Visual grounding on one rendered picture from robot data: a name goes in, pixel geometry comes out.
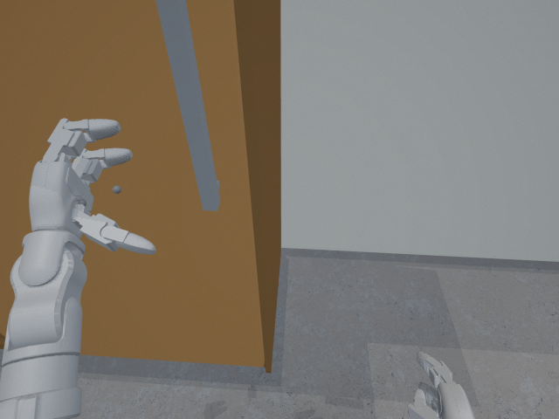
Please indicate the left robot forearm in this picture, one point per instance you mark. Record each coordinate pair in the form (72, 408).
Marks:
(43, 337)

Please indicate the right robot hand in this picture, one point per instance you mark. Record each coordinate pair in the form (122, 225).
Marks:
(449, 402)

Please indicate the handle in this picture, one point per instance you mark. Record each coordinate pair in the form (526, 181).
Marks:
(176, 30)

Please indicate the left robot hand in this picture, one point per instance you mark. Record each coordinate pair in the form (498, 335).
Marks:
(57, 185)

